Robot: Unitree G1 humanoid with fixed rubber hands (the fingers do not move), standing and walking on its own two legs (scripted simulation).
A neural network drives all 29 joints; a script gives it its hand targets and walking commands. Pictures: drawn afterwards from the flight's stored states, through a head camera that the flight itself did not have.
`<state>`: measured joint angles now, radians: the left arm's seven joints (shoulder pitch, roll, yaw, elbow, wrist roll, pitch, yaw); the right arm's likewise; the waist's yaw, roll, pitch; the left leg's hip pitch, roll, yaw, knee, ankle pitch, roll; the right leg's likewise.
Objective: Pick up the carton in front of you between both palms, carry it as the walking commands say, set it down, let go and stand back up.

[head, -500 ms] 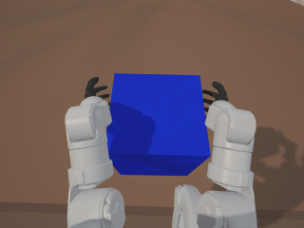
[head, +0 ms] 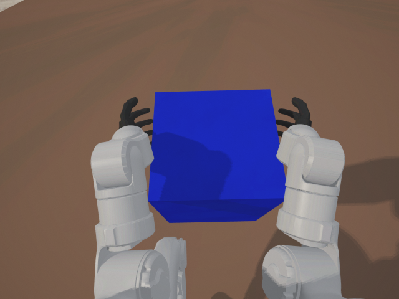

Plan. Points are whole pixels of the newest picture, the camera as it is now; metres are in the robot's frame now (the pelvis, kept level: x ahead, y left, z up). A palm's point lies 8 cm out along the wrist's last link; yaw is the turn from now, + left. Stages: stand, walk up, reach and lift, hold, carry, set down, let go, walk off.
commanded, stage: carry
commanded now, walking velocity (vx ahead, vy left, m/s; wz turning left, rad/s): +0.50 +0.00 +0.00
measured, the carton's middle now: (212, 165) +0.39 +0.01 +0.08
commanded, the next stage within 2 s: none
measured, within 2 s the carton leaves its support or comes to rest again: neither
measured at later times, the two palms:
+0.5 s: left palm (136, 15) +0.67 +0.19 +0.30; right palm (260, 6) +0.66 -0.09 +0.31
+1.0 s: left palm (169, 5) +0.92 +0.16 +0.25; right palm (258, 1) +0.94 -0.12 +0.24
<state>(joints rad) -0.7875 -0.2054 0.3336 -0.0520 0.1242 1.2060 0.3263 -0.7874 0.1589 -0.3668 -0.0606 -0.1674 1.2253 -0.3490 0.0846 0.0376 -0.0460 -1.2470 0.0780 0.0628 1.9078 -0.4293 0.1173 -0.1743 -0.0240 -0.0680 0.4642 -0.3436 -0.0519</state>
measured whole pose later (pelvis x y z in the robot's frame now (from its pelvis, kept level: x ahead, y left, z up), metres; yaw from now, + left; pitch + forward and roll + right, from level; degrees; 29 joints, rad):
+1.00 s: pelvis +0.59 +0.01 +0.15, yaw +2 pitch +6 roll +2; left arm -0.60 -0.28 0.39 0.01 0.21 1.09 0.28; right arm -0.64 0.24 -0.38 0.07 -0.22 1.09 -0.32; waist 0.01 0.01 -0.03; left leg -0.66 0.07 0.04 0.94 -0.26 -0.03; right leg -0.30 0.01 -0.12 0.37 -0.18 -0.09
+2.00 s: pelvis +1.20 +0.01 +0.15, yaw +2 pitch +4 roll +1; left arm -0.15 -0.13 0.03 -0.34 0.08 1.19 0.23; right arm -0.16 0.13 -0.02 -0.34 -0.09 1.20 -0.27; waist 0.02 0.01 -0.10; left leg -0.59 0.12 0.11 0.72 -0.17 -0.03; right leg -0.14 -0.03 -0.20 0.26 -0.20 -0.04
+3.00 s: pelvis +1.54 +0.04 +0.13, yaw +2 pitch +4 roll +0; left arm -0.18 -0.14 0.04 -0.37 0.08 1.23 0.25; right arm -0.18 0.14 -0.03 -0.35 -0.09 1.24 -0.27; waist 0.00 0.01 -0.12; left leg -0.19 0.08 0.17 0.54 -0.41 -0.02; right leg -0.35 -0.06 -0.19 0.57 -0.29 -0.02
